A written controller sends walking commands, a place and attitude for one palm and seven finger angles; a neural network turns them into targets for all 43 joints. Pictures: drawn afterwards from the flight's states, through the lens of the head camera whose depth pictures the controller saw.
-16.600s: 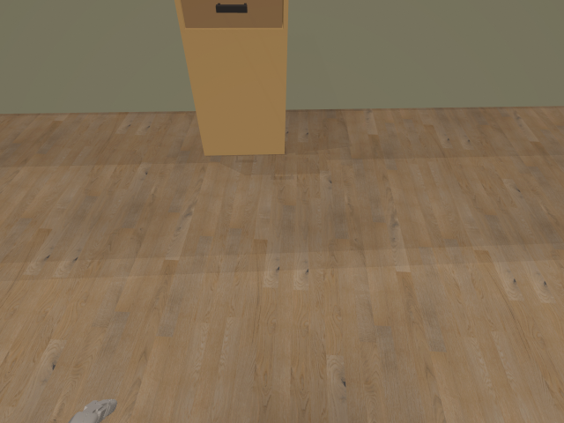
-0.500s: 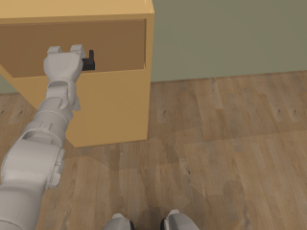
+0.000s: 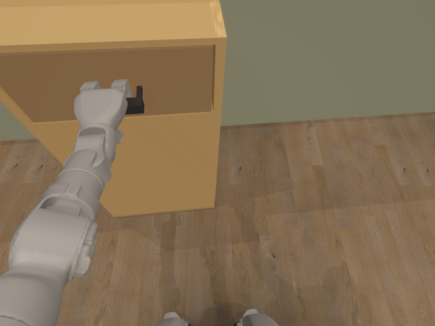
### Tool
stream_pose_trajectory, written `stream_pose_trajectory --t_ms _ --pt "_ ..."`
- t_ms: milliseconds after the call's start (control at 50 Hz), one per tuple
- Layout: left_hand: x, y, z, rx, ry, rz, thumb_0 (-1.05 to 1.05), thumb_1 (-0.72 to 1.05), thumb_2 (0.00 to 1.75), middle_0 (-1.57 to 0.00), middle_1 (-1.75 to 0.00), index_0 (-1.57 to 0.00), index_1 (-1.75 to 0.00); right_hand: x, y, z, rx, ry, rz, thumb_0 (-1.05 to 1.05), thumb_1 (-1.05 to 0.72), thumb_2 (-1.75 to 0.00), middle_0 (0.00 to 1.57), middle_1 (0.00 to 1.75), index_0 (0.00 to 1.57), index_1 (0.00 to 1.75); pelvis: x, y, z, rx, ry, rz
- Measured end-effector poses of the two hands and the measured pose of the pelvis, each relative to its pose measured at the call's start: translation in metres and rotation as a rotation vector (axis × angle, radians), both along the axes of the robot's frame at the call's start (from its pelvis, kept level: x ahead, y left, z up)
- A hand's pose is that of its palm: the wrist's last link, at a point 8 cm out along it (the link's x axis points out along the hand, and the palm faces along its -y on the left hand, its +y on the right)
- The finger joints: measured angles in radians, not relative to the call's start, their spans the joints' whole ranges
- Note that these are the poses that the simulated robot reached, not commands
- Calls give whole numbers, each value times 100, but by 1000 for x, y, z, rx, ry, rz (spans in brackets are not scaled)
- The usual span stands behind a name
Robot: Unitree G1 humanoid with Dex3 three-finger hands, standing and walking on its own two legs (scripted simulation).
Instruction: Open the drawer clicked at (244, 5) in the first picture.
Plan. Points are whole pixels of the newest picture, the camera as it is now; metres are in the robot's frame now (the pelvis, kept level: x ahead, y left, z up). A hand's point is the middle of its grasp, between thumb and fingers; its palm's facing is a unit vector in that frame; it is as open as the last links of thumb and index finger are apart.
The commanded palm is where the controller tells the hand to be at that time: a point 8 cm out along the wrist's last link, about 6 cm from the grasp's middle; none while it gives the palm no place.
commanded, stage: close the thumb around the handle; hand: left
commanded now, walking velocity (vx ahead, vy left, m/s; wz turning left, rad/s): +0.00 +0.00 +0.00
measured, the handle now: (112, 99) +0.55 +0.17 +0.05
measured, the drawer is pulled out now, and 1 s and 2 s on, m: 0.00 0.01 0.04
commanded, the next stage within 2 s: pull the drawer open in 0.26 s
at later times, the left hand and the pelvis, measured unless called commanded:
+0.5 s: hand (112, 125) +0.51 +0.17 +0.02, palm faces -0.06 -0.03 -1.00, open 5.5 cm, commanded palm +0.47 +0.16 +0.07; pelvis +0.01 +0.00 +0.00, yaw -1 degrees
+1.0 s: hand (111, 129) +0.50 +0.18 +0.02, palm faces -0.06 -0.01 -1.00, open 5.5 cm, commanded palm +0.48 +0.16 +0.07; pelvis +0.01 -0.01 +0.00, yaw +1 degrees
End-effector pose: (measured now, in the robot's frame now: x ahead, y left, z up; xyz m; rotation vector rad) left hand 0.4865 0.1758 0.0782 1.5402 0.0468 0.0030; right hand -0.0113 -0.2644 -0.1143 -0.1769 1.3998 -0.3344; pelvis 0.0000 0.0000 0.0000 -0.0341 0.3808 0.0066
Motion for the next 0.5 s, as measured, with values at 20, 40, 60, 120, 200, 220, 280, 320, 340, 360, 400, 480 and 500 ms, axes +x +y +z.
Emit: stream_pose_trajectory --t_ms 20,40,60,120,200,220,280,320,340,360,400,480,500 --pt "1 0 0 -1 -2 6 0 31 65 -36 -129 -38 -129 1 -1 0 -1 1 1 0 -91 -90 20 30 20 30 0 0 0 0 2 0" --pt "2 0 0 -1 -2 12 0 37 67 -37 -130 -38 -130 2 -1 0 -2 1 0 0 -91 -90 20 30 20 30 1 0 0 0 4 0" --pt "3 0 -1 -2 -2 17 0 42 69 -37 -130 -39 -130 2 -2 0 -3 2 -1 0 -91 -90 20 30 20 30 1 -1 0 0 5 0" --pt "3 0 0 -2 0 24 0 58 76 -39 -132 -40 -132 3 -3 0 -2 6 -3 0 -91 -90 20 30 20 30 3 -1 0 0 5 -1" --pt "3 -1 1 7 17 33 0 71 82 -39 -133 -39 -133 2 -4 1 1 11 -10 0 -91 -90 20 30 20 30 4 -2 2 1 -2 -1" --pt "3 -1 1 14 22 34 0 72 82 -39 -134 -39 -133 1 -4 1 1 11 -13 0 -91 -90 20 30 20 30 4 -2 2 1 -4 -1" --pt "3 -2 1 19 29 34 0 72 81 -38 -134 -39 -134 -1 -4 2 1 13 -19 0 -91 -90 20 30 20 30 5 -3 3 2 -7 -1" --pt "3 -1 1 16 33 33 0 72 80 -38 -135 -39 -134 -2 -4 3 1 17 -21 0 -91 -90 20 30 20 30 5 -4 3 3 -9 -1" --pt "3 -1 1 14 35 32 0 72 80 -38 -135 -39 -134 -3 -4 3 1 19 -21 0 -91 -90 20 30 20 30 5 -4 3 3 -9 -1" --pt "3 -1 1 10 36 30 0 72 79 -38 -135 -39 -134 -4 -4 3 1 21 -22 0 -91 -90 20 30 20 30 5 -4 3 4 -9 -2" --pt "3 -1 1 9 39 26 0 72 79 -37 -135 -40 -134 -6 -4 3 2 25 -25 0 -91 -90 20 30 20 30 5 -4 4 4 -9 -4" --pt "2 0 1 2 38 16 0 73 78 -35 -135 -41 -135 -7 -4 3 7 29 -34 0 -91 -90 20 30 20 30 8 -5 4 6 -9 -12" --pt "1 0 1 -1 36 13 0 73 78 -34 -135 -41 -135 -7 -4 3 9 29 -36 0 -91 -90 20 30 20 30 9 -5 5 6 -10 -15"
